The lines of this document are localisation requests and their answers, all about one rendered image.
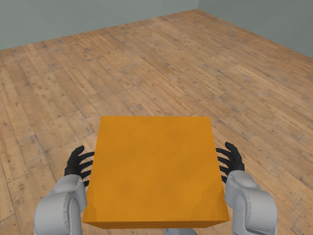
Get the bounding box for robot right forearm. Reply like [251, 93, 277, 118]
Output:
[224, 170, 278, 235]

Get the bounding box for robot left forearm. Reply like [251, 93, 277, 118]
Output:
[33, 174, 88, 235]

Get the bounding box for left robot hand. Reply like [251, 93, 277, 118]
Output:
[64, 145, 95, 187]

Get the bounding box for right robot hand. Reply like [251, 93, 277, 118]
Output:
[215, 142, 245, 183]

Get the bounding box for carton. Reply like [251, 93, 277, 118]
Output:
[81, 116, 230, 229]

